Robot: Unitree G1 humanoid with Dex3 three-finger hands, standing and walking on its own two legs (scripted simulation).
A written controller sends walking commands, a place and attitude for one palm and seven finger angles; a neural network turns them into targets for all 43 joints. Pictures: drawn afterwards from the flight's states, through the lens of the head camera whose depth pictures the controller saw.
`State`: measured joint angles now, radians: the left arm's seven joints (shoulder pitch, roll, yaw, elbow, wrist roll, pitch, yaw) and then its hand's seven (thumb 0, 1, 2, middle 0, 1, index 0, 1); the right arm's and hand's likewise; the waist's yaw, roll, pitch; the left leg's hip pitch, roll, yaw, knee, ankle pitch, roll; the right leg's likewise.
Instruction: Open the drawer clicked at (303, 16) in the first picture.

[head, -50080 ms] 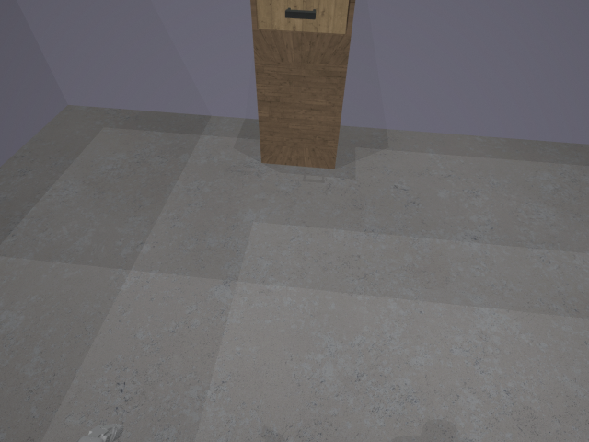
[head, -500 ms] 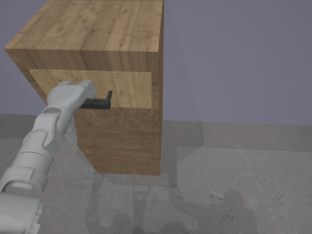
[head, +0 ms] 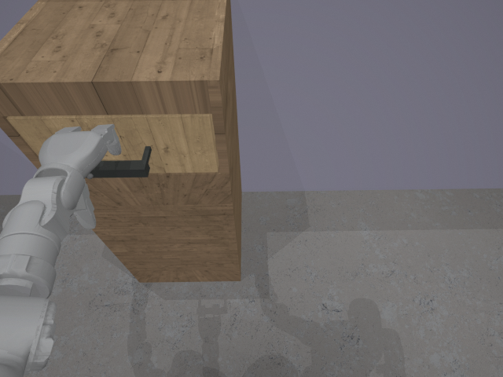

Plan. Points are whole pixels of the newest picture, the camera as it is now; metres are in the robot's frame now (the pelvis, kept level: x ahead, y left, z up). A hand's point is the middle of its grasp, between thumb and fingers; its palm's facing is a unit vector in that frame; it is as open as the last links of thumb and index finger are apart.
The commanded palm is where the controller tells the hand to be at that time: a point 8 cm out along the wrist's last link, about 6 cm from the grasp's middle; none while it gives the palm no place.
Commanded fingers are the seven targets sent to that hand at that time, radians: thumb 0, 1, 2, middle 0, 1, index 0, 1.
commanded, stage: move the hooked fingers above the handle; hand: left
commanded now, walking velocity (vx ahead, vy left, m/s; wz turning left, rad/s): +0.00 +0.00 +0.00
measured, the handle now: (119, 160) +0.50 +0.26 +0.03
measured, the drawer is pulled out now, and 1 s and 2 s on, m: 0.00 0.00 0.00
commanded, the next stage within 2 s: none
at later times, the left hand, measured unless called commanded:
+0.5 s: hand (99, 169) +0.44 +0.26 +0.07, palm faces -0.07 -0.05 -1.00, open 13.8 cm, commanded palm +0.42 +0.28 +0.14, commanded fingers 0.00 -0.50 0.30 -0.30 -1.20 -0.30 -1.20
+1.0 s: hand (107, 163) +0.44 +0.25 +0.09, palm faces +0.03 -0.05 -1.00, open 13.8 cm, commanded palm +0.42 +0.28 +0.15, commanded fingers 0.00 -0.50 0.30 -0.30 -1.20 -0.30 -1.20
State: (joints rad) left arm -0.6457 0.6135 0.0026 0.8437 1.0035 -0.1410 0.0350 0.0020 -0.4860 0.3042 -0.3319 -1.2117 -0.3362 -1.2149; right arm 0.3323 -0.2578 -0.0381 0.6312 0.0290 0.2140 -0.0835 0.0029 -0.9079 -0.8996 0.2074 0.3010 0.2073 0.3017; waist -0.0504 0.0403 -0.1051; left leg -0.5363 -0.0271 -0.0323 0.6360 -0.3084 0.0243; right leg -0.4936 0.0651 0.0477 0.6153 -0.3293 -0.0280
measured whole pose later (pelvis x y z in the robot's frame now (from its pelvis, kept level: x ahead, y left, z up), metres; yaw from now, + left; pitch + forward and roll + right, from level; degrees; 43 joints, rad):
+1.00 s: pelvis +0.00 +0.02 +0.00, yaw +1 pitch +12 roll -1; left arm -0.64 0.53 -0.04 0.69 1.01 -0.18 0.12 0.00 -0.49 0.30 -0.32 -1.20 -0.33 -1.20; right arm 0.25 -0.25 -0.04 0.63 0.01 0.21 -0.06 0.00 -0.91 -0.90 0.21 0.30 0.21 0.30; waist -0.03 0.03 -0.10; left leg -0.55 -0.05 -0.03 0.69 -0.33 0.04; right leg -0.50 0.04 0.04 0.66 -0.36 -0.01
